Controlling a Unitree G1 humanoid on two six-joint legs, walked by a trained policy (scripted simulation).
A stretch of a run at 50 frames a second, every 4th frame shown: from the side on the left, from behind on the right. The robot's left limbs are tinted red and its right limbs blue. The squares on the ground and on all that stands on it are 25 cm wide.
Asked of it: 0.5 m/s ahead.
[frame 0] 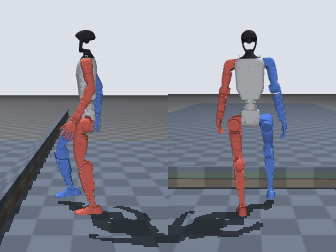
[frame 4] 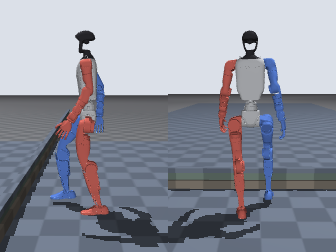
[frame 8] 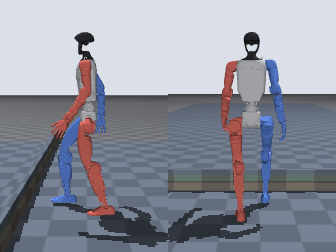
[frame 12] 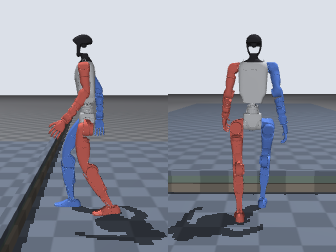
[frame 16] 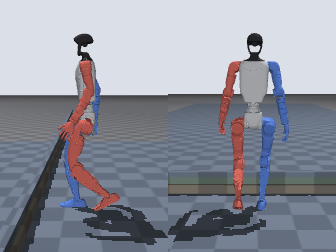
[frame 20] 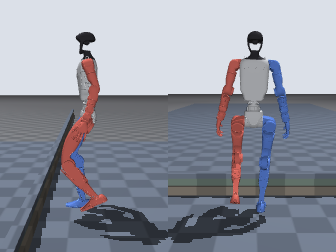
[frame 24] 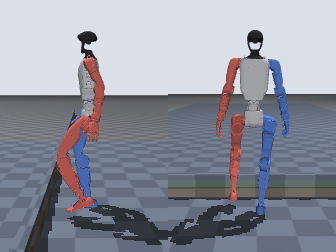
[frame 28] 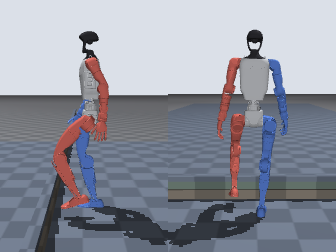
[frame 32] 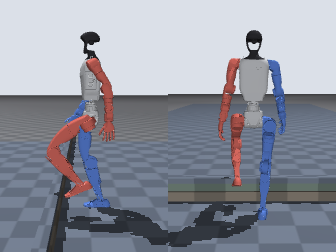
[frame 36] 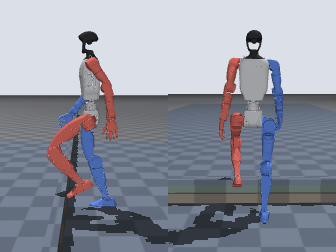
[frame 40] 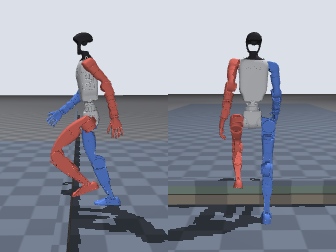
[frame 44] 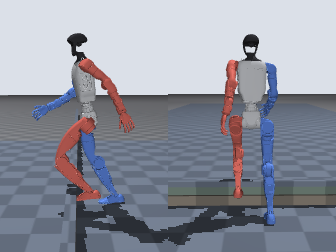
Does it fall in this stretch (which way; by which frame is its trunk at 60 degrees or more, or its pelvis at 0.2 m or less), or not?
no
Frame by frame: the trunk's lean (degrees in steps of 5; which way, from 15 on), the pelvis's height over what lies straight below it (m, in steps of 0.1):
0: 0, 0.8
4: 5, 0.8
8: 5, 0.8
12: 5, 0.8
16: 5, 0.8
20: 5, 0.8
24: 0, 0.8
28: 0, 0.8
32: 0, 0.8
36: 0, 0.8
40: 5, 0.8
44: 10, 0.8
